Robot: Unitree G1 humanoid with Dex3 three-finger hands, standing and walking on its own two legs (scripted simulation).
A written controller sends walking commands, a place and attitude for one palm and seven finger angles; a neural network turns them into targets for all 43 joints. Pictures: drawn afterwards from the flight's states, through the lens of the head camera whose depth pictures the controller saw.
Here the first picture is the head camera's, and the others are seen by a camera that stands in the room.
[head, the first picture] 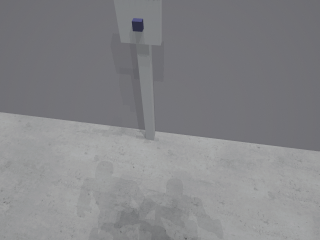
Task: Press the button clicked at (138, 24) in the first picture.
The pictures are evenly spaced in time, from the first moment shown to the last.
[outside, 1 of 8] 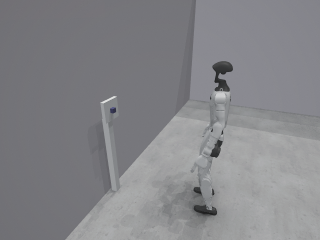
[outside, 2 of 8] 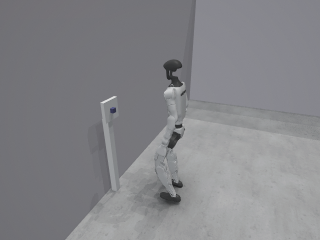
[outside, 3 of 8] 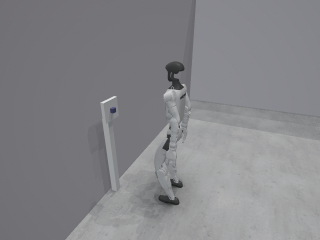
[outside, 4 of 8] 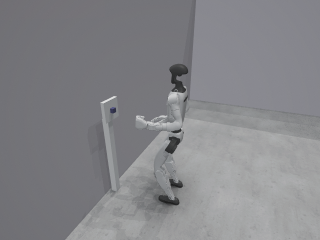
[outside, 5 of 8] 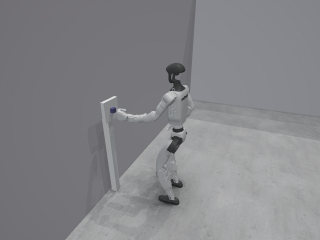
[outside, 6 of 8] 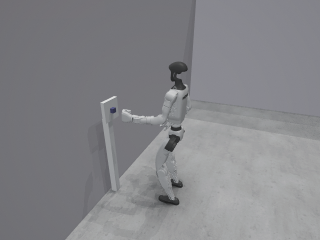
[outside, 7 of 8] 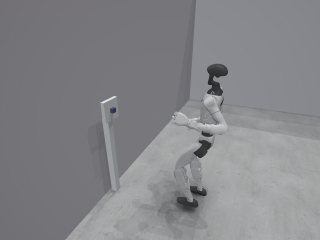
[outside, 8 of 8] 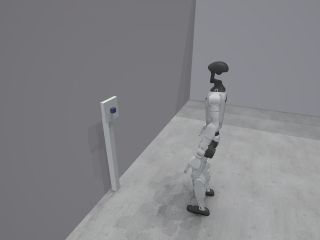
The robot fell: no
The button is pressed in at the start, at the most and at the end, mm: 0 11 0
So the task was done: yes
